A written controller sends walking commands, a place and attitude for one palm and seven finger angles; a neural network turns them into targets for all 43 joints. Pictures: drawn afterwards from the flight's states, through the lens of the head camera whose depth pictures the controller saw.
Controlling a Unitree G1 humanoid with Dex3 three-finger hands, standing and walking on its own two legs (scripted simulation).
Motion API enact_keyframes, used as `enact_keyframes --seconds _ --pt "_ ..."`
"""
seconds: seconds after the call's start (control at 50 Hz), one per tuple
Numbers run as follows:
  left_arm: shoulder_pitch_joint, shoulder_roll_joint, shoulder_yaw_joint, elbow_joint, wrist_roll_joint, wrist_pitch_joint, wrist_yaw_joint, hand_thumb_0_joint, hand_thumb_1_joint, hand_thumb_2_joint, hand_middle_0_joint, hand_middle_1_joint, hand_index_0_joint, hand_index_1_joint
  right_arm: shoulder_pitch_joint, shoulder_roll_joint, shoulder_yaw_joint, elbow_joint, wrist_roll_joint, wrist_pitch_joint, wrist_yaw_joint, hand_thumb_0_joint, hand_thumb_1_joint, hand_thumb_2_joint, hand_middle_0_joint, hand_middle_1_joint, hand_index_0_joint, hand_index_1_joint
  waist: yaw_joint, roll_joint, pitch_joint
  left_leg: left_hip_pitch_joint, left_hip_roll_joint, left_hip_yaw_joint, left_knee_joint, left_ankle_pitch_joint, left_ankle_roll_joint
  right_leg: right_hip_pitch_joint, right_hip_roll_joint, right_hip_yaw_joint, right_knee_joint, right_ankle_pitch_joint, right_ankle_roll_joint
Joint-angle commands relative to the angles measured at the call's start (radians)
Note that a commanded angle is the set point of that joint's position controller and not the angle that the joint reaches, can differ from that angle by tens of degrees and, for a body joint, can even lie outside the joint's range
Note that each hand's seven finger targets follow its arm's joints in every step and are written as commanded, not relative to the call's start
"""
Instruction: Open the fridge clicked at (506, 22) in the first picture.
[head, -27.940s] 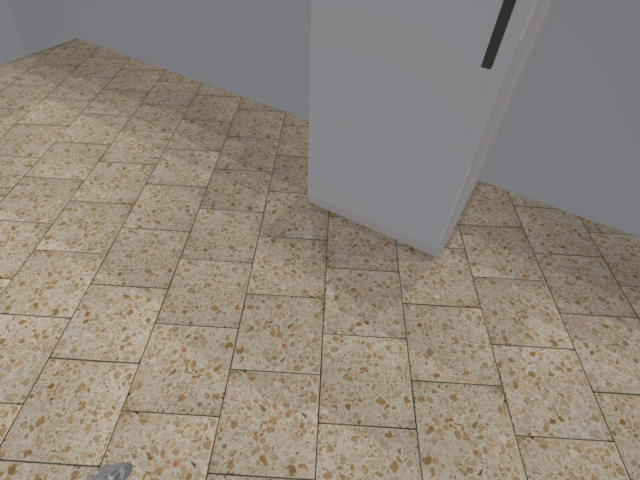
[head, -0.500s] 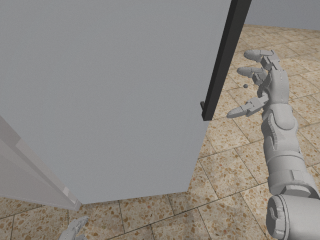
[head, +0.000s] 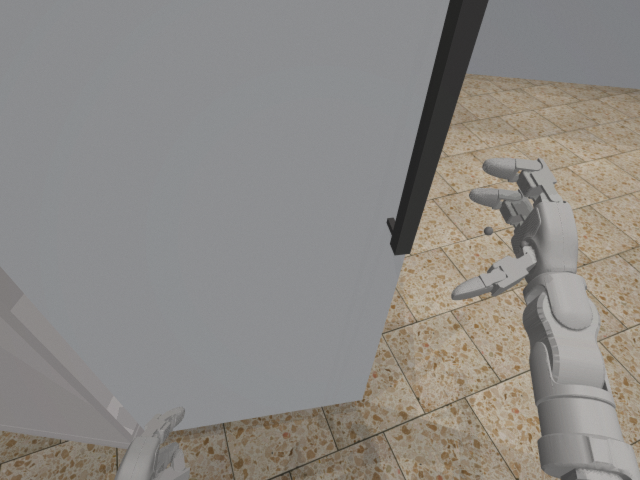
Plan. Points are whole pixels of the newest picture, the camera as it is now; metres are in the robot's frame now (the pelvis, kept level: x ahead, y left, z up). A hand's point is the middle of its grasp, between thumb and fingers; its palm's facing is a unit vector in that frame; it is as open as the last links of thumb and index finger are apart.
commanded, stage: slip the hand off the handle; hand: right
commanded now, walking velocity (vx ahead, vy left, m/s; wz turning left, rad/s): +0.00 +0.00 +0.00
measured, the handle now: (427, 111) +0.45 -0.09 +0.27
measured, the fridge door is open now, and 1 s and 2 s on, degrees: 73 73 73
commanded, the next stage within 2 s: draw the hand back to the body in 0.44 s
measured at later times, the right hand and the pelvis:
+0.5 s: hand (525, 275) +0.29 -0.18 +0.18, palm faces +0.07 +0.99 -0.11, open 14.7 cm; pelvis -0.01 +0.03 +0.00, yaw -2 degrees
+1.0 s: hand (571, 335) +0.24 -0.22 +0.16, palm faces +0.02 +1.00 -0.04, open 14.7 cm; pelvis +0.00 +0.00 +0.00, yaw -2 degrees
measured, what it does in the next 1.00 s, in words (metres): stands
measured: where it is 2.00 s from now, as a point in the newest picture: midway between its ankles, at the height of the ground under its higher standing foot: outside the picture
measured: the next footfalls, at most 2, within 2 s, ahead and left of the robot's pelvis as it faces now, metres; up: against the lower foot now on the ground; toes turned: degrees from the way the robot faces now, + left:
none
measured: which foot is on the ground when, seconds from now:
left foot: down 0.00-1.00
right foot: down 0.00-1.00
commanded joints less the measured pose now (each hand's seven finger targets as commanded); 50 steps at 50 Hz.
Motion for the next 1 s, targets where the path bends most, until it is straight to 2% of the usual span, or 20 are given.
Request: enact_keyframes --seconds 0.0,0.04,0.14,0.18,0.28,0.36,0.42,0.48,0.54,0.56,0.58,0.6,0.64,0.66,0.74,0.76,0.84,0.88,0.92,0.98 --pt "-0.109 0.118 0.034 -0.163 0.002 -0.07 0.021 0.0 0.9 0.9 -0.2 -0.3 -0.2 -0.3 -0.427 -0.185 -0.041 -0.366 0.011 -0.097 -0.008 0.0 0.55 -0.2 0.25 1.15 0.25 1.15 -0.005 -0.017 -0.259 0.158 -0.031 -0.039 -0.024 0.187 0.033 0.044 -0.01 0.096 -0.063 0.277 0.013" --pt "-0.111 0.123 0.031 -0.158 0.003 -0.074 0.027 0.0 0.9 0.9 -0.2 -0.3 -0.2 -0.3 -0.357 -0.205 -0.069 -0.346 0.022 -0.096 0.007 0.0 0.55 -0.2 0.25 1.15 0.25 1.15 -0.011 0.014 -0.245 0.175 -0.031 -0.041 -0.031 0.184 0.032 0.029 -0.008 0.094 -0.062 0.257 0.006" --pt "-0.143 0.126 0.02 -0.153 -0.014 -0.065 0.043 0.0 0.9 0.9 -0.2 -0.3 -0.2 -0.3 -0.29 -0.191 -0.056 -0.248 0.054 -0.026 0.065 0.0 0.55 -0.2 0.25 1.15 0.25 1.15 0.005 0.056 -0.125 0.147 -0.02 -0.056 -0.078 0.064 0.02 -0.044 0.006 0.08 -0.069 0.115 -0.004" --pt "-0.155 0.121 0.018 -0.167 -0.017 -0.069 0.043 0.0 0.9 0.9 -0.2 -0.3 -0.2 -0.3 -0.259 -0.189 -0.057 -0.284 0.066 -0.008 0.081 0.0 0.55 -0.2 0.25 1.15 0.25 1.15 -0.004 0.022 -0.139 0.157 -0.016 -0.06 -0.078 0.066 0.021 -0.038 0.013 0.08 -0.063 0.12 -0.003" --pt "-0.174 0.118 0.017 -0.196 -0.006 -0.087 0.037 0.0 0.9 0.9 -0.2 -0.3 -0.2 -0.3 -0.146 -0.248 -0.143 -0.423 0.095 -0.031 0.099 0.0 0.55 -0.2 0.25 1.15 0.25 1.15 -0.038 0.044 -0.241 0.251 -0.008 -0.065 -0.041 0.174 0.016 -0.039 0.013 0.075 -0.043 0.202 -0.004" --pt "-0.177 0.117 0.013 -0.185 -0.005 -0.104 0.042 0.0 0.9 0.9 -0.2 -0.3 -0.2 -0.3 -0.153 -0.261 -0.153 -0.454 0.106 -0.054 0.102 0.0 0.55 -0.2 0.25 1.15 0.25 1.15 -0.023 0.041 -0.173 0.198 -0.011 -0.074 -0.062 0.097 0.009 -0.047 0.009 0.076 -0.04 0.158 -0.005" --pt "-0.174 0.116 0.012 -0.172 -0.01 -0.117 0.05 0.0 0.9 0.9 -0.2 -0.3 -0.2 -0.3 -0.198 -0.245 -0.116 -0.445 0.1 -0.05 0.102 0.0 0.55 -0.2 0.25 1.15 0.25 1.15 -0.001 -0.006 -0.121 0.142 -0.012 -0.077 -0.084 0.001 0.009 -0.046 0.011 0.08 -0.041 0.102 -0.003" --pt "-0.172 0.116 0.012 -0.171 -0.012 -0.129 0.056 0.0 0.9 0.9 -0.2 -0.3 -0.2 -0.3 -0.206 -0.216 -0.073 -0.446 0.094 -0.035 0.106 0.0 0.55 -0.2 0.25 1.15 0.25 1.15 0.0 -0.045 -0.135 0.133 -0.01 -0.077 -0.083 -0.025 0.013 -0.034 0.011 0.088 -0.041 0.092 -0.003" --pt "-0.161 0.126 0.014 -0.158 -0.011 -0.134 0.061 0.0 0.9 0.9 -0.2 -0.3 -0.2 -0.3 -0.18 -0.237 -0.094 -0.398 0.097 -0.02 0.108 0.0 0.55 -0.2 0.25 1.15 0.25 1.15 -0.001 0.039 -0.151 0.149 -0.01 -0.074 -0.079 -0.027 0.009 -0.05 0.007 0.095 -0.04 0.096 -0.004" --pt "-0.182 0.145 0.006 -0.165 -0.03 -0.127 0.068 0.0 0.9 0.9 -0.2 -0.3 -0.2 -0.3 -0.111 -0.272 -0.107 -0.264 0.123 0.117 0.148 0.0 0.55 -0.2 0.25 1.15 0.25 1.15 -0.025 0.017 -0.184 0.211 -0.001 -0.083 -0.08 -0.01 0.014 -0.063 0.009 0.095 -0.064 0.078 -0.008" --pt "-0.198 0.143 0.004 -0.183 -0.036 -0.122 0.073 0.0 0.9 0.9 -0.2 -0.3 -0.2 -0.3 -0.161 -0.296 -0.133 -0.354 0.138 0.183 0.17 0.0 0.55 -0.2 0.25 1.15 0.25 1.15 -0.034 0.016 -0.207 0.244 0.006 -0.078 -0.085 0.036 0.013 -0.046 0.013 0.096 -0.072 0.111 -0.012" --pt "-0.21 0.146 0.007 -0.19 -0.035 -0.118 0.076 0.0 0.9 0.9 -0.2 -0.3 -0.2 -0.3 -0.157 -0.348 -0.185 -0.385 0.141 0.23 0.18 0.0 0.55 -0.2 0.25 1.15 0.25 1.15 -0.044 0.02 -0.242 0.276 0.007 -0.073 -0.075 0.078 0.013 -0.039 0.015 0.094 -0.07 0.148 -0.011" --pt "-0.238 0.144 -0.003 -0.218 -0.036 -0.116 0.068 0.0 0.9 0.9 -0.2 -0.3 -0.2 -0.3 -0.084 -0.358 -0.219 -0.427 0.157 0.326 0.207 0.0 0.55 -0.2 0.25 1.15 0.25 1.15 -0.075 0.001 -0.273 0.322 0.005 -0.049 -0.039 0.203 0.021 -0.017 0.017 0.099 -0.074 0.245 -0.013" --pt "-0.242 0.135 -0.007 -0.231 -0.036 -0.118 0.064 0.0 0.9 0.9 -0.2 -0.3 -0.2 -0.3 -0.08 -0.357 -0.234 -0.486 0.169 0.346 0.213 0.0 0.55 -0.2 0.25 1.15 0.25 1.15 -0.076 0.003 -0.291 0.333 0.005 -0.042 -0.032 0.252 0.02 -0.003 0.019 0.099 -0.071 0.282 -0.013" --pt "-0.225 0.125 -0.006 -0.242 -0.024 -0.135 0.044 0.0 0.9 0.9 -0.2 -0.3 -0.2 -0.3 0.052 -0.326 -0.285 -0.578 0.206 0.313 0.2 0.0 0.55 -0.2 0.25 1.15 0.25 1.15 -0.076 0.079 -0.24 0.294 -0.014 -0.028 -0.031 0.291 0.017 0.015 0.008 0.1 -0.057 0.328 -0.008" --pt "-0.214 0.125 -0.006 -0.233 -0.025 -0.137 0.04 0.0 0.9 0.9 -0.2 -0.3 -0.2 -0.3 0.073 -0.302 -0.268 -0.574 0.208 0.301 0.2 0.0 0.55 -0.2 0.25 1.15 0.25 1.15 -0.062 0.083 -0.199 0.26 -0.017 -0.017 -0.033 0.281 0.016 0.015 0.003 0.098 -0.061 0.321 -0.005" --pt "-0.202 0.135 0.003 -0.227 -0.031 -0.14 0.037 0.0 0.9 0.9 -0.2 -0.3 -0.2 -0.3 0.124 -0.215 -0.164 -0.615 0.18 0.328 0.209 0.0 0.55 -0.2 0.25 1.15 0.25 1.15 -0.039 -0.004 -0.086 0.153 -0.024 -0.012 -0.051 0.195 0.018 0.029 -0.003 0.094 -0.063 0.262 -0.003" --pt "-0.192 0.139 0.002 -0.222 -0.036 -0.137 0.043 0.0 0.9 0.9 -0.2 -0.3 -0.2 -0.3 0.096 -0.225 -0.138 -0.635 0.164 0.358 0.209 0.0 0.55 -0.2 0.25 1.15 0.25 1.15 -0.023 -0.054 -0.044 0.114 -0.026 -0.01 -0.066 0.115 0.016 0.028 -0.005 0.102 -0.072 0.202 -0.002" --pt "-0.196 0.137 -0.003 -0.231 -0.035 -0.142 0.054 0.0 0.9 0.9 -0.2 -0.3 -0.2 -0.3 0.051 -0.228 -0.116 -0.688 0.154 0.369 0.206 0.0 0.55 -0.2 0.25 1.15 0.25 1.15 -0.016 -0.079 -0.041 0.096 -0.029 -0.008 -0.074 0.043 0.016 0.038 -0.002 0.114 -0.083 0.149 -0.003" --pt "-0.203 0.136 -0.003 -0.236 -0.025 -0.15 0.065 0.0 0.9 0.9 -0.2 -0.3 -0.2 -0.3 0.044 -0.297 -0.183 -0.775 0.154 0.346 0.19 0.0 0.477 -0.235 0.247 1.107 0.247 1.107 -0.027 -0.029 -0.119 0.139 -0.033 -0.004 -0.07 0.032 0.016 0.064 -0.001 0.131 -0.082 0.164 -0.007"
